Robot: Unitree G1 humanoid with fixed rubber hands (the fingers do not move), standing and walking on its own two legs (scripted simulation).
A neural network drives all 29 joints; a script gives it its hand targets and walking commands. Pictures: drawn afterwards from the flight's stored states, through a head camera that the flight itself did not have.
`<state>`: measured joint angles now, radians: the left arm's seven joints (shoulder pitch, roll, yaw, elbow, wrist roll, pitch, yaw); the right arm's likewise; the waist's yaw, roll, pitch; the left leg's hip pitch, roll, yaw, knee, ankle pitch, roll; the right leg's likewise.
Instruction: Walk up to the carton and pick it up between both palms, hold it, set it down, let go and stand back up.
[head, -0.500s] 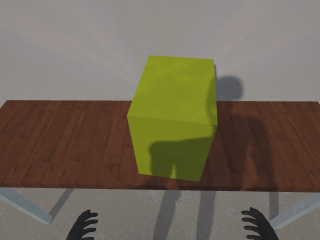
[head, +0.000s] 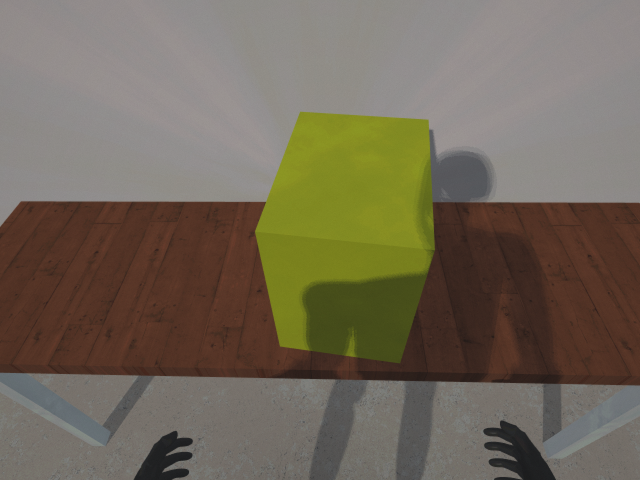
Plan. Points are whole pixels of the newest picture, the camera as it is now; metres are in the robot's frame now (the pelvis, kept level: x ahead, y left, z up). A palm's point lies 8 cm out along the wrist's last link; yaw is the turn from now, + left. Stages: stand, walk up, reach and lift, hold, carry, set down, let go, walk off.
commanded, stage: stand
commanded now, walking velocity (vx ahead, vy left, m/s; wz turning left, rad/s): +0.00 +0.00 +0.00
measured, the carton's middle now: (350, 238) +0.47 -0.03 +0.02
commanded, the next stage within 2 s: walk up in 1.22 s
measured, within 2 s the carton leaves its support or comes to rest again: neither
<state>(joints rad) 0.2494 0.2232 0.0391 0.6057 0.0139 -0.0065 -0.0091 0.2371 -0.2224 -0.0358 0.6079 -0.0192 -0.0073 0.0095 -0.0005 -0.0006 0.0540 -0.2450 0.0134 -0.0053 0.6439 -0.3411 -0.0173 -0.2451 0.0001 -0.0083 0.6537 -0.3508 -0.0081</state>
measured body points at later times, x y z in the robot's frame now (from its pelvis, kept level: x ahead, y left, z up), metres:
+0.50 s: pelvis +0.00 +0.00 +0.00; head +0.01 +0.00 +0.45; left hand +0.13 +0.25 -0.09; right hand +0.14 -0.25 -0.10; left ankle +0.01 +0.13 -0.72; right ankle +0.00 -0.11 -0.72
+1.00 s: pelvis +0.00 +0.00 +0.00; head +0.00 +0.00 +0.45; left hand +0.13 +0.25 -0.09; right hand +0.14 -0.25 -0.09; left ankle +0.01 +0.13 -0.72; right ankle +0.00 -0.11 -0.72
